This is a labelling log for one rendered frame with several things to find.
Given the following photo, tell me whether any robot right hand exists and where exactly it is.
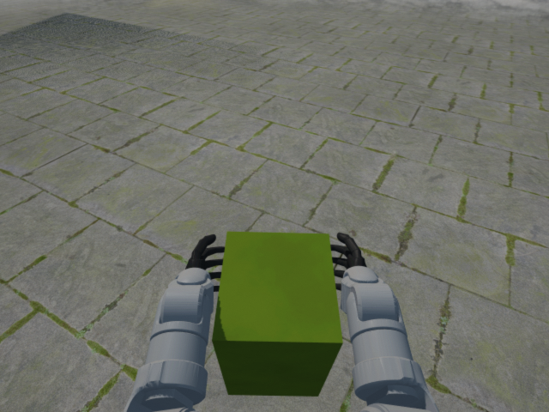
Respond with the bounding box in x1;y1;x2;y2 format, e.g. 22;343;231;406
330;233;367;291

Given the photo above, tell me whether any robot right forearm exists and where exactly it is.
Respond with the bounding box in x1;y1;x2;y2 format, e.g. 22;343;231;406
341;266;439;412

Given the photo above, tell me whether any robot left forearm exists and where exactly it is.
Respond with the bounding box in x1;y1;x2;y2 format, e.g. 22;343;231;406
124;268;214;412

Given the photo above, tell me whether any robot left hand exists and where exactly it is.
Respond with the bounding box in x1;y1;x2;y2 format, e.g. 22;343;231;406
185;234;225;292

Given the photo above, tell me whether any carton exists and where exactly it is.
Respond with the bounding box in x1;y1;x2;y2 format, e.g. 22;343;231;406
212;232;343;397

